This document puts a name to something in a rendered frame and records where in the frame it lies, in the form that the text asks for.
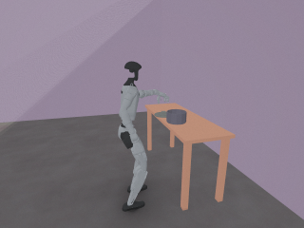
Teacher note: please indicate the robot right forearm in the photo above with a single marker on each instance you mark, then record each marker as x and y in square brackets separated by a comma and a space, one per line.
[127, 122]

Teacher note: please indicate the robot left forearm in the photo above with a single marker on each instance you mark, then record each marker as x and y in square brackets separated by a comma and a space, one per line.
[151, 92]

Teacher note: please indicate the robot torso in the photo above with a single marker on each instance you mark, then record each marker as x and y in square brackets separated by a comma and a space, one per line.
[132, 110]

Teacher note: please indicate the robot left upper arm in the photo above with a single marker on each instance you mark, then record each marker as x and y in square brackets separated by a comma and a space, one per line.
[141, 94]

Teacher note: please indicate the right robot thigh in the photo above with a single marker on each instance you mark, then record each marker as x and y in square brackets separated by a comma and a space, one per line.
[128, 143]

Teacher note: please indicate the lid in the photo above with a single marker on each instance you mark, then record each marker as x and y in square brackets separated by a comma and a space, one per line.
[160, 115]

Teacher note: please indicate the pot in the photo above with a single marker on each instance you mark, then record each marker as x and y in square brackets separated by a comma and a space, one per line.
[176, 116]

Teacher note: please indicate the left robot hand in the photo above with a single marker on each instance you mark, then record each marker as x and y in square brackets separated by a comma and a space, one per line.
[165, 97]

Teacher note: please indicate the table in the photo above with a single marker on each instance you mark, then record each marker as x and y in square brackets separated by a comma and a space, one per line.
[195, 130]

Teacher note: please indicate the robot right upper arm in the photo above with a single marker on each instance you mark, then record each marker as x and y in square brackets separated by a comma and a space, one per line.
[130, 94]

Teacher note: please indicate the right robot hand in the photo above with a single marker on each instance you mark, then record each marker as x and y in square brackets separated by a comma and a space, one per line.
[138, 149]

